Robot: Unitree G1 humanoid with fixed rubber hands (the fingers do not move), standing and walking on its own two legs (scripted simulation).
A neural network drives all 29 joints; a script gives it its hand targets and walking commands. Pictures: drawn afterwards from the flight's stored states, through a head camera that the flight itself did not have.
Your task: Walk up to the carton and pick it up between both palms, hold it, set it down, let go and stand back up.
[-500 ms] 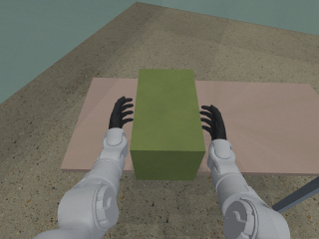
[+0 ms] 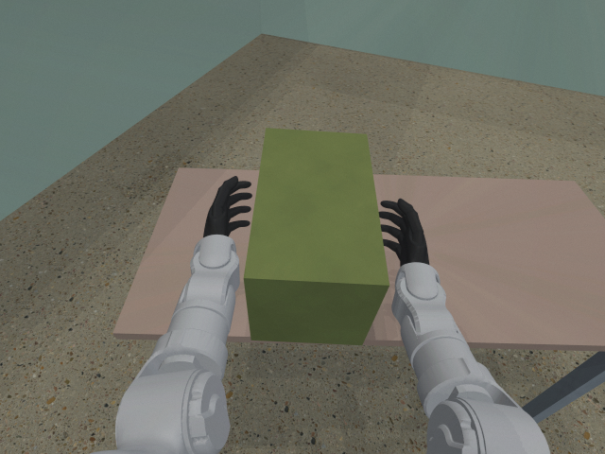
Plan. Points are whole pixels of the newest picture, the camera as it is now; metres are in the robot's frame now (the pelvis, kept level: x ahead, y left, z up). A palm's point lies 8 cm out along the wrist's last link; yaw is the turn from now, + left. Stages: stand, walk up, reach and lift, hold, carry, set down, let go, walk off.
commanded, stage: reach and lift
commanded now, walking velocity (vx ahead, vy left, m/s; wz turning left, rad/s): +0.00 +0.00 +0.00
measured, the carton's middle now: (311, 231) +0.47 +0.05 +0.03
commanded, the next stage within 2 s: hold in 1.70 s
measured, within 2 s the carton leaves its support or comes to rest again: neither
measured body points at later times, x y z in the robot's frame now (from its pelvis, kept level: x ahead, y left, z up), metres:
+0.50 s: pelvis +0.00 +0.00 +0.00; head -0.03 +0.03 +0.45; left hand +0.38 +0.17 +0.14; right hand +0.38 -0.10 +0.12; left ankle +0.04 +0.10 -0.75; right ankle -0.03 -0.11 -0.75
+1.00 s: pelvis -0.01 +0.00 +0.00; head -0.03 +0.03 +0.45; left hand +0.38 +0.16 +0.16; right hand +0.37 -0.11 +0.14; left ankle +0.04 +0.10 -0.75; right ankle -0.03 -0.11 -0.75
